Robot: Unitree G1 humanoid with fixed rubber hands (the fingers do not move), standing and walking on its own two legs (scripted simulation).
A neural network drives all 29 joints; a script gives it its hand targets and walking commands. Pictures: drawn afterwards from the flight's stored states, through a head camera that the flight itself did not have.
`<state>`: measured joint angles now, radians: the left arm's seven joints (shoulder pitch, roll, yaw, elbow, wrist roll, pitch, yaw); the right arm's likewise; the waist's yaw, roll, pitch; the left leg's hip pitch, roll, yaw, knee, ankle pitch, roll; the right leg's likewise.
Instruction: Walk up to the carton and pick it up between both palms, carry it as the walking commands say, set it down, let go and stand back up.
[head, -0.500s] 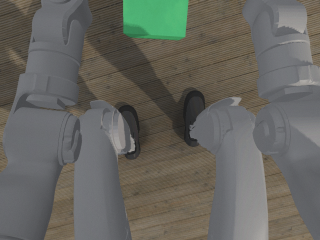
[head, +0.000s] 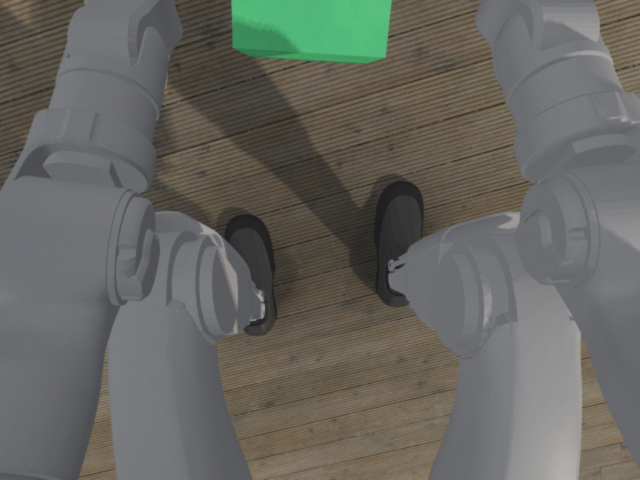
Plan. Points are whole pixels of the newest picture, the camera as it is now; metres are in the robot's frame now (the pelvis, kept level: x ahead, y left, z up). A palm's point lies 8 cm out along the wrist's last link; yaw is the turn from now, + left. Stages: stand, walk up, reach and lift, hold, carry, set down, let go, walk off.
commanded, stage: reach and lift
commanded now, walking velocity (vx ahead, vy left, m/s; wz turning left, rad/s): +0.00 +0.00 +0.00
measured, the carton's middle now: out of the picture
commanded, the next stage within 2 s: none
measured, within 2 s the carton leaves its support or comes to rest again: leaves its support in 1.88 s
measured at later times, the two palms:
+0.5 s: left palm out of the picture +0.55 +0.16 -0.27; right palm out of the picture +0.57 -0.14 -0.26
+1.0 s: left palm out of the picture +0.55 +0.15 -0.27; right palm out of the picture +0.57 -0.11 -0.26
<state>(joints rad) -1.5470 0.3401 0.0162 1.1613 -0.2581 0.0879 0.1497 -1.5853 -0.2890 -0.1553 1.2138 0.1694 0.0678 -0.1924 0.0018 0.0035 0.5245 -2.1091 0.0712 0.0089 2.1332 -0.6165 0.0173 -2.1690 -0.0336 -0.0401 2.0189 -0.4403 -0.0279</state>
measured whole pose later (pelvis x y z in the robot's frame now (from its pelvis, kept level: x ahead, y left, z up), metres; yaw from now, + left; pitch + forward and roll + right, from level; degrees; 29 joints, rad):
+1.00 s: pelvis +0.01 +0.00 -0.04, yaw +1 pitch +36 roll -2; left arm -1.63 0.33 -0.08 1.27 -0.22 0.02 0.06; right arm -1.70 -0.28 -0.12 1.38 0.19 0.00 -0.11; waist 0.00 0.00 0.52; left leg -2.24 0.04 0.00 2.28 -0.66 0.02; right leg -2.30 -0.05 -0.03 2.16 -0.48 -0.02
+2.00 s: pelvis +0.01 +0.00 -0.06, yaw +1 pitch +33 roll -2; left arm -1.63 0.31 -0.08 1.16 -0.23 0.20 0.11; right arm -1.69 -0.29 -0.13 1.22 0.14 0.16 -0.15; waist 0.00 0.00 0.52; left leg -2.25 0.00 -0.02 2.34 -0.66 0.02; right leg -2.31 -0.05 -0.03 2.23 -0.50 -0.02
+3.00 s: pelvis -0.01 -0.01 -0.01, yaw +3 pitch +27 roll -1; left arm -1.46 0.16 0.14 0.78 -0.02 0.45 0.31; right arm -1.53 -0.05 -0.41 0.77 -0.09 0.33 -0.36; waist 0.00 -0.02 0.52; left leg -2.02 -0.02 -0.02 2.17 -0.62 0.00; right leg -2.07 -0.01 -0.01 2.09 -0.48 -0.01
